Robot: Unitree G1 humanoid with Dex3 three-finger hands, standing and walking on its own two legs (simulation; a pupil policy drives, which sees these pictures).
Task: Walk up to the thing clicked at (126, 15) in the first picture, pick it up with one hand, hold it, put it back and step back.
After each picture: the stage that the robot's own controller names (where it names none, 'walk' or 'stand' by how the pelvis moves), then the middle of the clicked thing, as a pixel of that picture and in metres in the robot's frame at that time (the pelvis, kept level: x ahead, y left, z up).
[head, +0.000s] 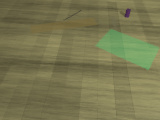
stand; (127, 13) +2.11 -0.69 -0.72
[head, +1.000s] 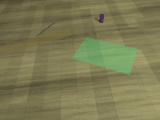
walk; (101, 18) +2.05 -0.15 -0.69
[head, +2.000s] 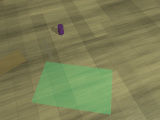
walk; (60, 29) +1.42 +0.22 -0.70
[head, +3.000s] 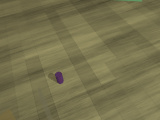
walk; (59, 77) +0.89 +0.29 -0.71
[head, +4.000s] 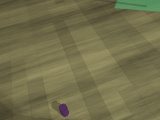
walk; (64, 110) +0.55 +0.25 -0.71
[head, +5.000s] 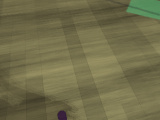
stand; (62, 117) +0.46 +0.17 -0.70
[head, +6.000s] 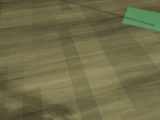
stand; out of the picture +0.42 +0.17 -0.72
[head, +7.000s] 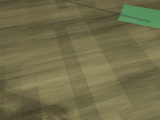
stand; out of the picture +0.44 +0.19 -0.73
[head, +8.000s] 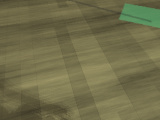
stand; out of the picture +0.43 +0.19 -0.73
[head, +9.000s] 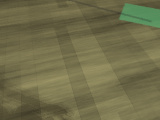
stand; out of the picture +0.42 +0.19 -0.73
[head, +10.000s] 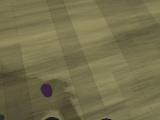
go down; (46, 90) +0.46 +0.20 -0.57
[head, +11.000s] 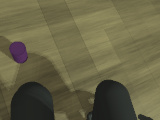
go down; (19, 53) +0.49 +0.25 -0.30
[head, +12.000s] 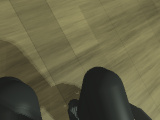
close in; out of the picture +0.47 +0.28 -0.24
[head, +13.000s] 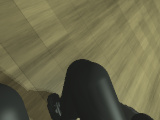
close; out of the picture +0.46 +0.30 -0.22
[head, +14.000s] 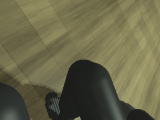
lift; out of the picture +0.45 +0.30 -0.23
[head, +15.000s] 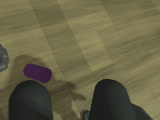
lift; (37, 72) +0.41 +0.15 -0.29
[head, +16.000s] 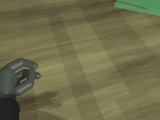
close; out of the picture +0.37 +0.02 -0.66
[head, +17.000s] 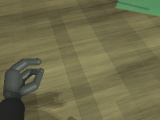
close; out of the picture +0.39 +0.02 -0.70
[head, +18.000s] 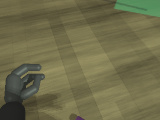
stand; out of the picture +0.42 -0.01 -0.70
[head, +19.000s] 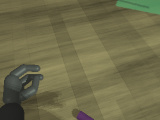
stand; (85, 118) +0.44 -0.03 -0.70
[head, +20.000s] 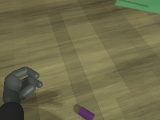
crouch; (86, 114) +0.47 -0.04 -0.70
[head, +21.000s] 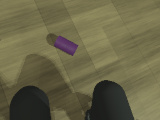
crouch; (66, 45) +0.57 +0.00 -0.36
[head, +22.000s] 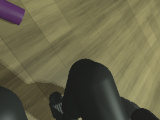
lower; (5, 10) +0.58 +0.08 -0.25
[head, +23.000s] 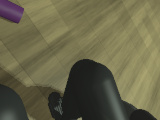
lower; (5, 8) +0.60 +0.09 -0.25
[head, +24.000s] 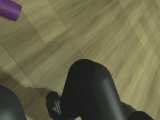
lower; (2, 6) +0.61 +0.09 -0.25
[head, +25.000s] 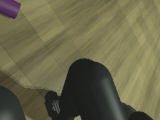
lower; (1, 4) +0.62 +0.09 -0.25
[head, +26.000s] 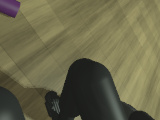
loosen; (1, 2) +0.62 +0.09 -0.25
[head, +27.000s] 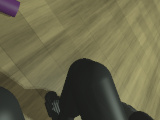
withdraw; (1, 2) +0.63 +0.09 -0.25
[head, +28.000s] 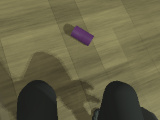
walk; (82, 35) +0.63 -0.02 -0.35
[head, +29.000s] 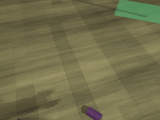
stand; (94, 114) +0.53 -0.11 -0.68
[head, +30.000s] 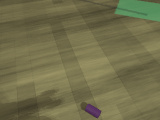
stand; (93, 110) +0.55 -0.09 -0.69
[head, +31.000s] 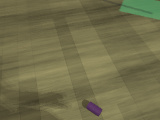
stand; (94, 108) +0.54 -0.09 -0.71
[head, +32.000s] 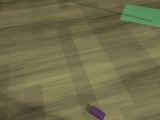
walk; (97, 113) +0.57 -0.11 -0.75
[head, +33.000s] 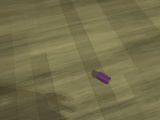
walk; (103, 77) +0.71 -0.18 -0.73
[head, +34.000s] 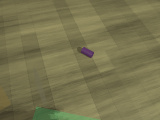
walk; (87, 52) +1.01 -0.09 -0.73
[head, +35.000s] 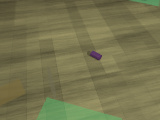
stand; (96, 55) +1.20 -0.12 -0.73
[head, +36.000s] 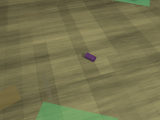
stand; (90, 57) +1.21 -0.09 -0.75
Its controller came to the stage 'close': yes
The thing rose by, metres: 0.01
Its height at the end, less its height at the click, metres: -0.02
